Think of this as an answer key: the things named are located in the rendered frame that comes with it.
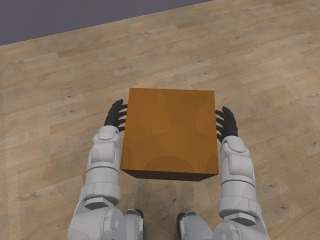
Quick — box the robot right forearm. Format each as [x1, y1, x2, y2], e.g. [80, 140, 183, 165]
[218, 135, 270, 240]

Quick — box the carton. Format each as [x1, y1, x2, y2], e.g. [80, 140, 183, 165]
[120, 87, 219, 182]

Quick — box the right robot hand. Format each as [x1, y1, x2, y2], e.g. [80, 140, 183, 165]
[215, 106, 238, 144]

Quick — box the robot left shin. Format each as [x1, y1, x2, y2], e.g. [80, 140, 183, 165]
[125, 209, 140, 216]

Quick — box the robot left forearm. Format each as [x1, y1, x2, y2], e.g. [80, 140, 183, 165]
[67, 125, 121, 240]

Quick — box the left robot hand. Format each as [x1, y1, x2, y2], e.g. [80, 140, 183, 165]
[104, 99, 128, 132]

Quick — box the right robot upper arm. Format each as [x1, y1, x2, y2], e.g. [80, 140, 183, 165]
[211, 220, 269, 240]

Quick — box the left robot upper arm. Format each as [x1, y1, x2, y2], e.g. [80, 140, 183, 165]
[67, 206, 127, 240]

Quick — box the right robot thigh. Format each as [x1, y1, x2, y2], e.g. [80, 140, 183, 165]
[179, 215, 213, 240]

